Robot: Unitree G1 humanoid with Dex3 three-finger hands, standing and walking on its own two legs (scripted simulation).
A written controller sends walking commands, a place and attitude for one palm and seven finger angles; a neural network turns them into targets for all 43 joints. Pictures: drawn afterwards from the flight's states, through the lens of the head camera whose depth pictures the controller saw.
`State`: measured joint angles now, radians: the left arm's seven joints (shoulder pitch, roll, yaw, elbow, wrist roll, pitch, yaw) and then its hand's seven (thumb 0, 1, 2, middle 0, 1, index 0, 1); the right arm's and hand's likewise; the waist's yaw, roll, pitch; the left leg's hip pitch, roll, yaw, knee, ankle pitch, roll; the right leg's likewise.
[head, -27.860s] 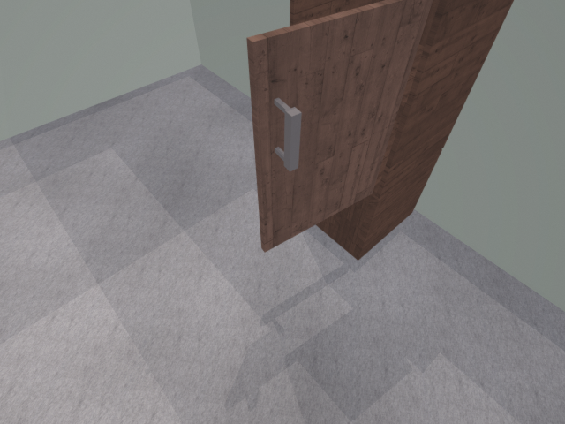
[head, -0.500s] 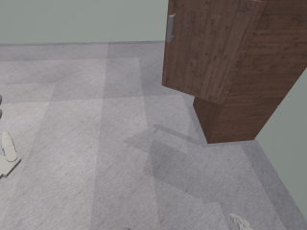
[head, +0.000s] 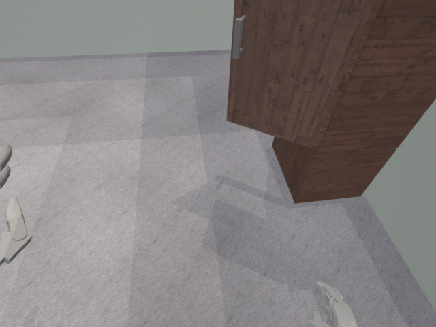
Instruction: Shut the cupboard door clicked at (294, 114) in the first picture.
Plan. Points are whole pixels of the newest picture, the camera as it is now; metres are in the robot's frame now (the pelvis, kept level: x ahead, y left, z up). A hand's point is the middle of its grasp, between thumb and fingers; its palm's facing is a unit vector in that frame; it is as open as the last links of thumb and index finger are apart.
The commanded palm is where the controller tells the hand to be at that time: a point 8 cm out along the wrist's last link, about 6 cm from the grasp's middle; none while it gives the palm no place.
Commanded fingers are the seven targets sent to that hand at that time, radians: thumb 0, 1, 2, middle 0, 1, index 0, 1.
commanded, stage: stop stepping back and stand still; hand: left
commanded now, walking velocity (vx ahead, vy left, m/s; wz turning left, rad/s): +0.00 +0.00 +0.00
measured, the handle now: (239, 37) +1.01 -0.01 +0.07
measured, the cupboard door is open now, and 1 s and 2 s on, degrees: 57 57 57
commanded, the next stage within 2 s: let the arm hang, fingers relaxed in 0.04 s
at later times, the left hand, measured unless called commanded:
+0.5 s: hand out of the picture +0.01 +0.19 -0.17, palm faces +0.05 -0.98 -0.17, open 6.9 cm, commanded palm none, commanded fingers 0.00 0.90 0.90 -0.20 -0.30 -0.20 -0.30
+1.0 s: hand out of the picture -0.08 +0.17 -0.17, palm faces +0.04 -0.99 -0.13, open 7.4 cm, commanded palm none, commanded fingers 0.00 0.90 0.90 -0.20 -0.30 -0.20 -0.30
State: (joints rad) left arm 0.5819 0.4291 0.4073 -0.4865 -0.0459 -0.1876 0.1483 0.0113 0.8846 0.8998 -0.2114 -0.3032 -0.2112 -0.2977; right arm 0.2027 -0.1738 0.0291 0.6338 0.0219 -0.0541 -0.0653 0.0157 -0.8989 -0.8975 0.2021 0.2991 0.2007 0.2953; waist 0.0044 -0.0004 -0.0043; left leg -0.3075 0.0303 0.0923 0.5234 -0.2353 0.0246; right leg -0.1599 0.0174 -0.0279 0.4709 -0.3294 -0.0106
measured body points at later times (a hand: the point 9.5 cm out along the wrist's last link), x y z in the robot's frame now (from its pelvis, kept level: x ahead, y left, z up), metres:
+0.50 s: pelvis -0.02 +0.01 +0.00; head -0.01 +0.03 +0.45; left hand +0.01 +0.24 -0.16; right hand +0.03 -0.24 -0.13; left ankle +0.02 +0.10 -0.74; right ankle -0.05 -0.11 -0.74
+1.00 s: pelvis -0.03 +0.03 +0.01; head -0.03 +0.03 +0.46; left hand -0.09 +0.23 -0.16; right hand -0.05 -0.17 -0.16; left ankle +0.02 +0.10 -0.74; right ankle -0.05 -0.11 -0.74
